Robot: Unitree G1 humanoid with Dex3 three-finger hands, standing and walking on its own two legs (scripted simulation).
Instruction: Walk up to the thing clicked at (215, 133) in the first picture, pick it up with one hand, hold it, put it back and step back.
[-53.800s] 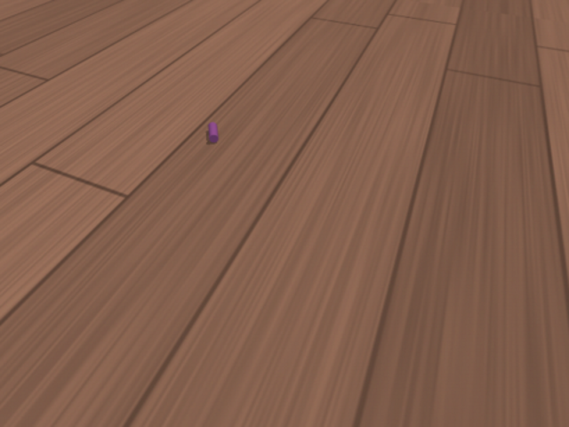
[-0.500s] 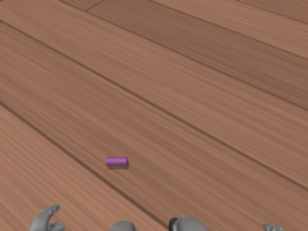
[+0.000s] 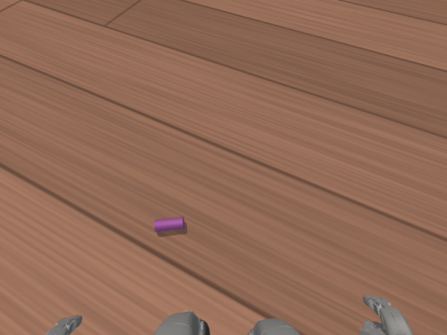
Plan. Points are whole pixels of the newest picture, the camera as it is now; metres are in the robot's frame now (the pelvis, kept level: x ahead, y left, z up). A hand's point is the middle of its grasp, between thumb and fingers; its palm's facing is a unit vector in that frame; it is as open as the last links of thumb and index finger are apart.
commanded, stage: step back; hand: left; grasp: from above
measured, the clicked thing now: (169, 224) +0.58 +0.26 -0.73
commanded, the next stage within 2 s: none
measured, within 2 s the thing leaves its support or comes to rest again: neither
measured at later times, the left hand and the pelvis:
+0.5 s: hand out of the picture -0.04 +0.26 -0.15, palm faces +0.08 -0.94 -0.35, open 7.4 cm; pelvis -0.15 -0.01 +0.00, yaw +6 degrees
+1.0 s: hand out of the picture -0.27 +0.20 -0.13, palm faces +0.02 -0.92 -0.40, open 7.4 cm; pelvis -0.31 -0.07 +0.00, yaw +1 degrees
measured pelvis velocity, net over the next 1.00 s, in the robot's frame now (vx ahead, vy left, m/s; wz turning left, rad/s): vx -0.31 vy -0.07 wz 0.01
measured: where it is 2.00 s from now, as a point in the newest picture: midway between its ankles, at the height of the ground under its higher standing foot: outside the picture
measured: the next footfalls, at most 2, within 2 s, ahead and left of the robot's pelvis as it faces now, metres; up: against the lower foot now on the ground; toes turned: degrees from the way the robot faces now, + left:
left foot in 0.44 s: -0.13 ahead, +0.10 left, +0.00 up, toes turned +4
right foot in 0.88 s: -0.27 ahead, -0.18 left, +0.00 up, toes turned +3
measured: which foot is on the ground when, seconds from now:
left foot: down 0.00-0.04, up 0.06-0.42, down 0.44-0.92, up 0.94-1.00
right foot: down 0.00-0.48, up 0.50-0.86, down 0.88-1.00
